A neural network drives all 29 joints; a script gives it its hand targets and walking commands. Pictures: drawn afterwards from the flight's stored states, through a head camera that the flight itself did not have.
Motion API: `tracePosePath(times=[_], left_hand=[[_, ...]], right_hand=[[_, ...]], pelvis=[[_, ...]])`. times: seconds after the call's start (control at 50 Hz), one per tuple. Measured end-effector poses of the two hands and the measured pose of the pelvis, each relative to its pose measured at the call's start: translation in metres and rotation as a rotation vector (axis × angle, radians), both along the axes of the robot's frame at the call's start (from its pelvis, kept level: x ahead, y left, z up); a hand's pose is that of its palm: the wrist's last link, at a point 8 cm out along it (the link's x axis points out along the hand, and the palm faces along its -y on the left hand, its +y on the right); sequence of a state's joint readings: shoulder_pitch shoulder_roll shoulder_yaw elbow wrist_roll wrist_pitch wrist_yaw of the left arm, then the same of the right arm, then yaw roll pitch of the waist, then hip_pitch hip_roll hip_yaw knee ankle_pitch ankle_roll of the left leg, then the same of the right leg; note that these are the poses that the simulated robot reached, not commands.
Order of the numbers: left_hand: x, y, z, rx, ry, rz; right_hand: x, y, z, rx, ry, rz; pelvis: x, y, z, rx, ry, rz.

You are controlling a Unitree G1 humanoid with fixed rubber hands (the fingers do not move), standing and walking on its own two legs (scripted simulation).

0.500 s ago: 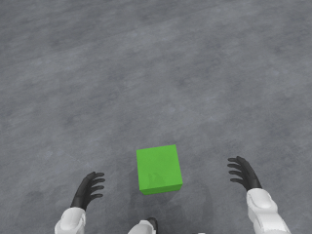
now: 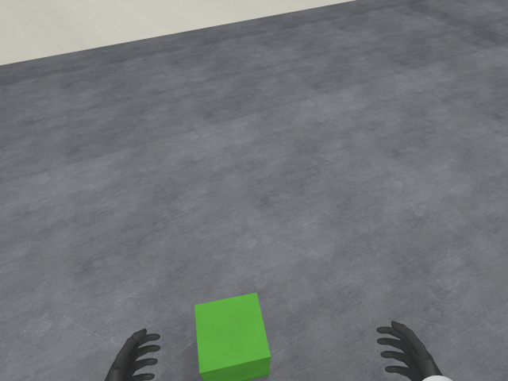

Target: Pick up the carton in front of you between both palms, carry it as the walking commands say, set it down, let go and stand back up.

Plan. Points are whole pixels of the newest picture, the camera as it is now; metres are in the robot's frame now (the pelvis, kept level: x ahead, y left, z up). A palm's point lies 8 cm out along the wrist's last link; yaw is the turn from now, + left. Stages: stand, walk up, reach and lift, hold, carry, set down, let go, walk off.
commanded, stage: let go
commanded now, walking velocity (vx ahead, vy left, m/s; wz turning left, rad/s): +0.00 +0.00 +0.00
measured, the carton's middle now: (233, 341) +0.38 +0.10 -0.65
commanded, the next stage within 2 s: stand in 0.20 s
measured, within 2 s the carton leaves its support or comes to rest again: neither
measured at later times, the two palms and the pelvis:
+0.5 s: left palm out of the picture +0.13 +0.31 -0.10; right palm out of the picture +0.13 -0.26 -0.07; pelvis +0.00 +0.03 -0.01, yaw -1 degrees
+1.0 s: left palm out of the picture +0.12 +0.33 -0.10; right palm out of the picture +0.11 -0.26 -0.09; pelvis +0.00 +0.04 +0.00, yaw -1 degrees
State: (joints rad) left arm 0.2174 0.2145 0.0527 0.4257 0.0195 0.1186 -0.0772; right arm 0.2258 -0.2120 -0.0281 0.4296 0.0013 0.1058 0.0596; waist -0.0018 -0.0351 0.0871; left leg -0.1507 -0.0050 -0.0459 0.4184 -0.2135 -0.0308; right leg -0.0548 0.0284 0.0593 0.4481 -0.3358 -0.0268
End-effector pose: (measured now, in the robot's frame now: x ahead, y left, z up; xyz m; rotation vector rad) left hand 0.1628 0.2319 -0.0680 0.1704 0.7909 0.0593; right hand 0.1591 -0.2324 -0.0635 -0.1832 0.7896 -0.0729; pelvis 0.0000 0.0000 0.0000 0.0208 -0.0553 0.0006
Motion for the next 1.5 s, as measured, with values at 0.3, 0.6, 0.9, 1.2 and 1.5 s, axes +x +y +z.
tracePosePath(times=[0.3, 0.6, 0.9, 1.2, 1.5], left_hand=[[-0.013, 0.052, -0.009, 0.125, 0.027, 0.046], [-0.029, 0.086, -0.037, 0.167, 0.153, 0.023], [-0.035, 0.094, -0.036, 0.192, 0.191, 0.025], [-0.062, 0.099, -0.038, 0.201, 0.246, 0.039], [-0.081, 0.104, -0.039, 0.211, 0.291, 0.055]], right_hand=[[-0.011, 0.006, -0.014, -0.124, 0.057, -0.003], [-0.031, -0.028, -0.013, -0.235, 0.156, -0.094], [-0.045, -0.025, -0.023, -0.213, 0.213, -0.108], [-0.063, -0.036, -0.024, -0.220, 0.257, -0.116], [-0.078, -0.042, -0.027, -0.219, 0.302, -0.117]], pelvis=[[-0.002, 0.022, -0.005, -0.016, 0.032, -0.001], [0.007, 0.036, -0.005, -0.024, 0.051, -0.022], [0.007, 0.039, -0.002, -0.022, 0.036, -0.025], [-0.004, 0.037, 0.001, -0.024, 0.021, -0.019], [-0.011, 0.034, 0.003, -0.026, 0.015, -0.011]])
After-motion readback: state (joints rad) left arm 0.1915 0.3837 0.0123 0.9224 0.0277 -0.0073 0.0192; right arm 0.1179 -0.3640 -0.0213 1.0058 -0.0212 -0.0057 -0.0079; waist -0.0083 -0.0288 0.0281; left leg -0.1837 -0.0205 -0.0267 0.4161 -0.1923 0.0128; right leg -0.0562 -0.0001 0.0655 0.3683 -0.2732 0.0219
